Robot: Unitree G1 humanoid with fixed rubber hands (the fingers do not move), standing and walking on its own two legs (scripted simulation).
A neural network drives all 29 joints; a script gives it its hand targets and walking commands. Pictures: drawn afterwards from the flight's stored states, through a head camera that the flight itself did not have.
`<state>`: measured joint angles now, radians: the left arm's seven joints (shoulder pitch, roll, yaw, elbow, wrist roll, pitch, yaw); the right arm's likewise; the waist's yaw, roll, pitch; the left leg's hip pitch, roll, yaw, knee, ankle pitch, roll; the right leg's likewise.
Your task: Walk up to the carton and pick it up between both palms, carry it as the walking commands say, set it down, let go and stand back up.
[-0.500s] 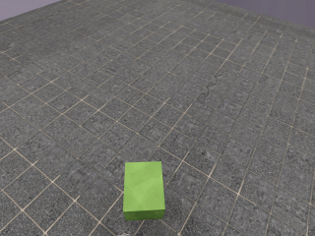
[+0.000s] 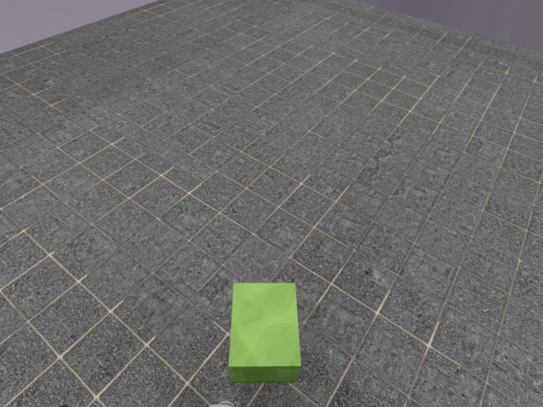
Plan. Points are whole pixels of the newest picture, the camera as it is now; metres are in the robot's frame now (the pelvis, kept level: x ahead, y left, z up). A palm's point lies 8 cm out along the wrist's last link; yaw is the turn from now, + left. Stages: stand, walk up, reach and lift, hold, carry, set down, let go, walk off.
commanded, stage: walk up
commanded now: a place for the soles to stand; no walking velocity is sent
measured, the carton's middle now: (264, 332) +0.47 +0.03 -0.63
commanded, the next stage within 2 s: none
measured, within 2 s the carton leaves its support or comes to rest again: neither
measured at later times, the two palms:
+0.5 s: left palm out of the picture +0.09 +0.34 -0.09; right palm out of the picture +0.09 -0.32 -0.08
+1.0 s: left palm out of the picture +0.08 +0.33 -0.08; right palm out of the picture +0.09 -0.32 -0.09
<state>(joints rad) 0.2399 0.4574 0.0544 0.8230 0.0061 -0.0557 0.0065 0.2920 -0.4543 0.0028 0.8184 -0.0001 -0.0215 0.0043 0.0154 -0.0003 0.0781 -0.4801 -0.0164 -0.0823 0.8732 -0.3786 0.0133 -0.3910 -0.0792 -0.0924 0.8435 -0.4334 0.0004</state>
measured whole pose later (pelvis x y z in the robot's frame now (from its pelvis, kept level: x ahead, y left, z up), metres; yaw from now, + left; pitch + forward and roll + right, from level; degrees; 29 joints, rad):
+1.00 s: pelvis +0.01 +0.00 +0.01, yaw +2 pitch +0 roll -1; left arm 0.24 0.46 0.05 0.82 0.01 -0.05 0.00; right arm 0.29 -0.45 0.00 0.81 0.00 -0.03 0.01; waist 0.01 0.01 0.08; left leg -0.46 -0.04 -0.09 0.82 -0.36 0.01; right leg -0.37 -0.09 -0.09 0.82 -0.44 0.01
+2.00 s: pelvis +0.01 -0.02 +0.01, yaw +4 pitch -1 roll +0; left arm 0.24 0.46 0.05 0.82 0.01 -0.04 0.00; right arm 0.29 -0.45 0.00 0.81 0.00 -0.03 0.01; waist 0.01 0.02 0.08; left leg -0.44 -0.04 -0.10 0.79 -0.34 0.01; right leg -0.35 -0.09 -0.11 0.81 -0.44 0.01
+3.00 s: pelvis +0.01 -0.02 +0.01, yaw +5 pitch -1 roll +0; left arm 0.24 0.46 0.04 0.82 0.01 -0.04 0.00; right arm 0.29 -0.45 0.00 0.83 0.00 -0.03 0.01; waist 0.01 0.02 0.08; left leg -0.43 -0.05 -0.11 0.78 -0.33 0.01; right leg -0.33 -0.10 -0.13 0.80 -0.45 0.01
